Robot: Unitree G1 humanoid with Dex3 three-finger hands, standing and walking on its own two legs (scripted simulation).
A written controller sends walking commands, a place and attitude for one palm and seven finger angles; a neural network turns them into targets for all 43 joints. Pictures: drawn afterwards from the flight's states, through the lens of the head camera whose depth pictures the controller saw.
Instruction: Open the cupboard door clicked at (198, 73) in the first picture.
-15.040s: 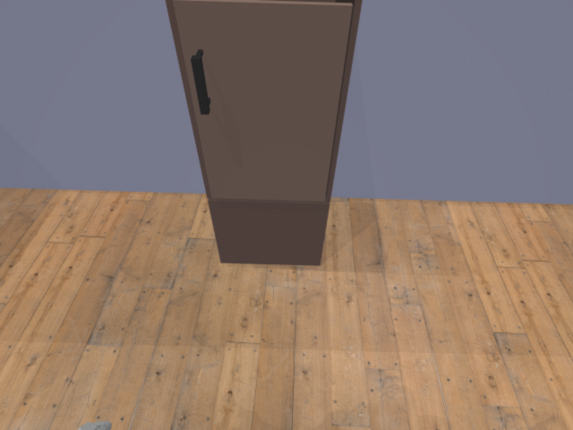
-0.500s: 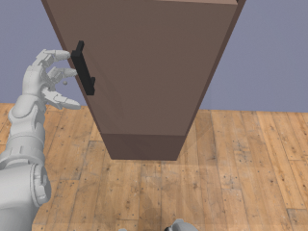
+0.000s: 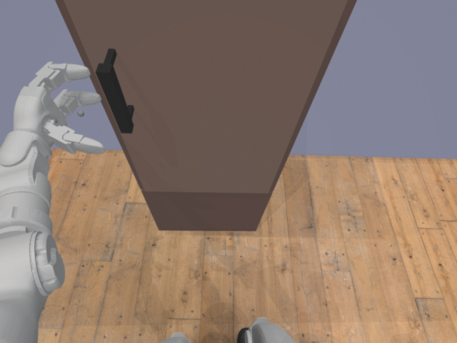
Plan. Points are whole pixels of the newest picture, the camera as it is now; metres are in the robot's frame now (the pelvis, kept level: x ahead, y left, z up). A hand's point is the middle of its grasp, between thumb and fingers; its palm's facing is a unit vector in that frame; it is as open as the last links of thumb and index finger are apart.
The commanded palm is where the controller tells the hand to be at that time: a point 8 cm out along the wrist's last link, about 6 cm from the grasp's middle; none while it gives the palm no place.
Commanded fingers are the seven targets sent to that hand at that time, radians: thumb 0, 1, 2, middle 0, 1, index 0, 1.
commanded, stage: move the hooked fingers beside the handle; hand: left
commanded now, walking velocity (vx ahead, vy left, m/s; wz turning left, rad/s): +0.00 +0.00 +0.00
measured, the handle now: (119, 94) +0.52 +0.17 +0.11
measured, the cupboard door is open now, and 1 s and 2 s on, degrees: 0 0 0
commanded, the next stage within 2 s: slide the fingers in behind the handle in 0.50 s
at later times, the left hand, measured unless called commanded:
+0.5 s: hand (71, 117) +0.46 +0.24 +0.11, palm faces -0.05 -1.00 +0.02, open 14.0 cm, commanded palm +0.45 +0.28 +0.11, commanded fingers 0.00 -0.50 0.30 -0.30 -1.20 -0.30 -1.20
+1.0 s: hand (94, 114) +0.47 +0.20 +0.11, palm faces -0.06 -1.00 +0.00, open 14.0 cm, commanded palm +0.44 +0.25 +0.11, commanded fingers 0.00 -0.50 0.30 -0.30 -1.20 -0.30 -1.20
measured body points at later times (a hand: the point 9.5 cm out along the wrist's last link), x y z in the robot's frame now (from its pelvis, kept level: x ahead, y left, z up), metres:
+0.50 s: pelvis +0.01 +0.01 +0.00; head +0.09 +0.03 +0.44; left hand +0.46 +0.29 +0.11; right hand +0.05 -0.26 -0.11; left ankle -0.03 +0.10 -0.70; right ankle +0.03 -0.11 -0.70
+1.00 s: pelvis +0.01 +0.00 +0.00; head +0.08 +0.01 +0.45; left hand +0.46 +0.26 +0.11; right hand +0.04 -0.26 -0.11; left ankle -0.03 +0.10 -0.70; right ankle +0.03 -0.11 -0.70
